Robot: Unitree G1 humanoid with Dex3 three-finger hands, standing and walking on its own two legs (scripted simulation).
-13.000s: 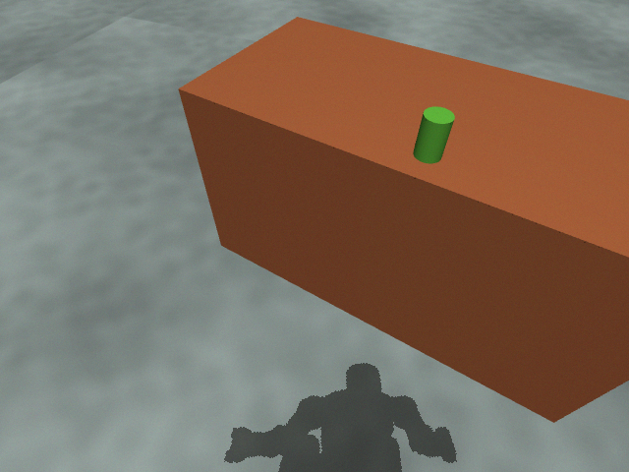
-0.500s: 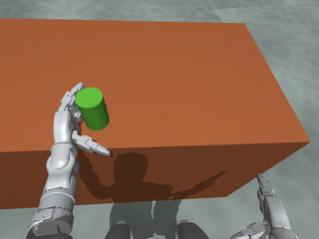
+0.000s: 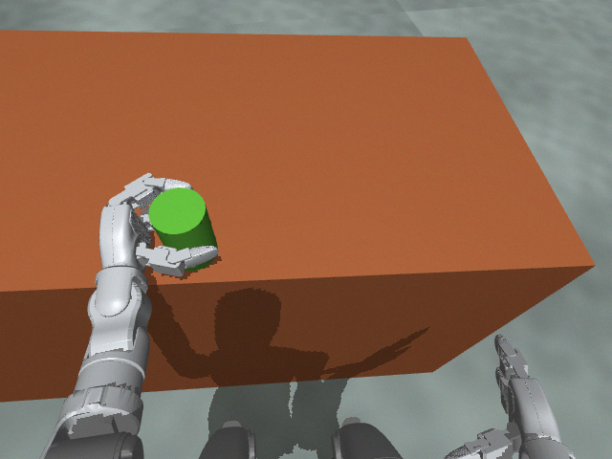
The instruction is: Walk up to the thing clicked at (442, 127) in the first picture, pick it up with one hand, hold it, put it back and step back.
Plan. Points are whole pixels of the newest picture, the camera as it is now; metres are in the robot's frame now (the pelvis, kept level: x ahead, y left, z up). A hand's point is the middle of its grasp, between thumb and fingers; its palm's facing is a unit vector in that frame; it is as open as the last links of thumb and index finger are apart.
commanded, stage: settle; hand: left
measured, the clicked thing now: (186, 231) +0.39 +0.14 +0.05
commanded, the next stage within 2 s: lift in 0.96 s
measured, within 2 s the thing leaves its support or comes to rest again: leaves its support in 0.18 s
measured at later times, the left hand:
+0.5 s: hand (158, 195) +0.41 +0.16 +0.10, palm faces +0.06 -1.00 +0.00, open 10.1 cm
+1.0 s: hand (143, 170) +0.43 +0.18 +0.13, palm faces +0.06 -1.00 +0.00, open 10.1 cm
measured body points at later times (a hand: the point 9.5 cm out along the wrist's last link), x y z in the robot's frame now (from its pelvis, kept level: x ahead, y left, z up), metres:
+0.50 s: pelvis +0.00 +0.00 +0.01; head +0.05 +0.01 +0.46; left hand +0.40 +0.22 +0.10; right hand +0.16 -0.27 -0.02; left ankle +0.03 +0.11 -0.67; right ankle +0.01 -0.14 -0.67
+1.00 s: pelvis +0.01 +0.00 +0.03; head +0.05 +0.01 +0.48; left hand +0.42 +0.23 +0.13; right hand +0.16 -0.27 -0.03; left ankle +0.03 +0.11 -0.67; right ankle +0.01 -0.14 -0.67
